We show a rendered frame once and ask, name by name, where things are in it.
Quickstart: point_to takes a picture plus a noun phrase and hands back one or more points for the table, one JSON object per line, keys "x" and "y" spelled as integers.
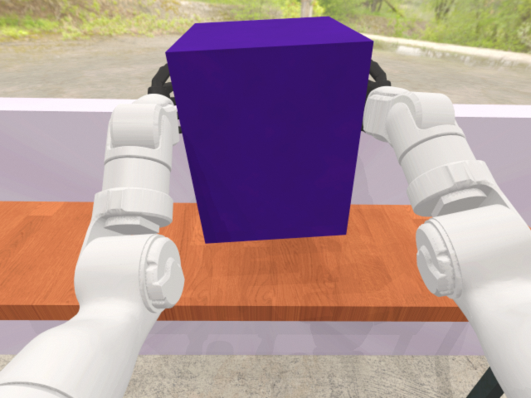
{"x": 368, "y": 275}

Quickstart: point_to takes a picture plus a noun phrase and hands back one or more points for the robot left hand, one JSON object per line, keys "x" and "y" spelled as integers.
{"x": 160, "y": 87}

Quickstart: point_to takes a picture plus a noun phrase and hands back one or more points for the robot right hand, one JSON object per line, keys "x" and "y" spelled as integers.
{"x": 379, "y": 76}

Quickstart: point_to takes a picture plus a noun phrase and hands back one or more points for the right robot forearm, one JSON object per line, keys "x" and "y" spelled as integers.
{"x": 442, "y": 173}

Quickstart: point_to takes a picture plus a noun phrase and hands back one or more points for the left robot forearm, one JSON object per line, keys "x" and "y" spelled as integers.
{"x": 138, "y": 160}

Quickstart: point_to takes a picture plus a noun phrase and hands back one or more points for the right robot upper arm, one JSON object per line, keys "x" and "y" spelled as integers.
{"x": 481, "y": 258}

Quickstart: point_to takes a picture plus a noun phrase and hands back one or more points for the carton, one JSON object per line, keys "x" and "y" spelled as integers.
{"x": 271, "y": 113}

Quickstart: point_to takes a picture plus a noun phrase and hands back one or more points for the left robot upper arm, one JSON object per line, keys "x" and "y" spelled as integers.
{"x": 123, "y": 283}

